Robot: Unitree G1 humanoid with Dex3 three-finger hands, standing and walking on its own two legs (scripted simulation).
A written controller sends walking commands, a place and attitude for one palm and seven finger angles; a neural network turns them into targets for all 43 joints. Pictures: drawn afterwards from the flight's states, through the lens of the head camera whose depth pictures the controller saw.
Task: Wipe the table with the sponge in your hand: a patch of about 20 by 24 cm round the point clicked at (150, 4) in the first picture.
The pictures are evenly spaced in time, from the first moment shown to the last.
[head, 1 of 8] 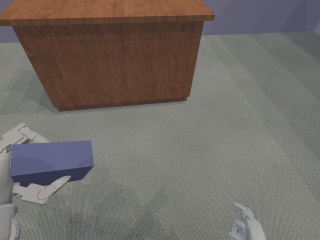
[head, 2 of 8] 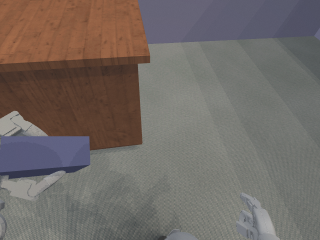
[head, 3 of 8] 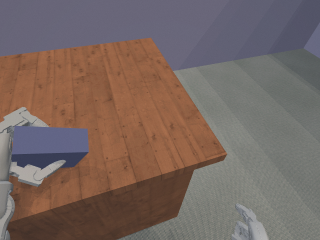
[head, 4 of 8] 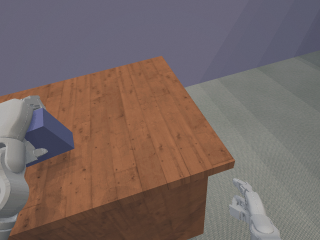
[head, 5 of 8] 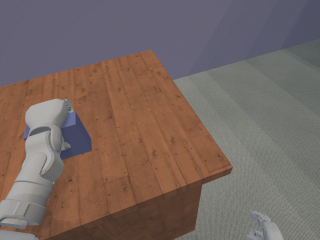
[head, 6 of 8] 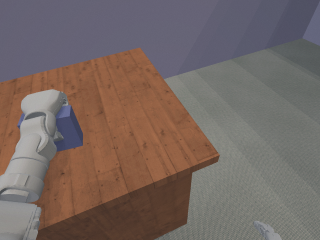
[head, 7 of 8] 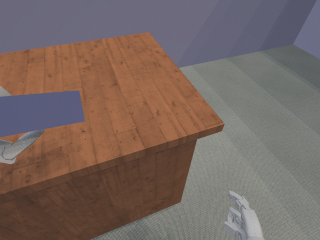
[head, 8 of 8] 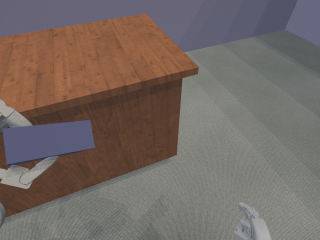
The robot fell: no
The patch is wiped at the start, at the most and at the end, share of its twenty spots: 0.00 1.00 1.00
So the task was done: yes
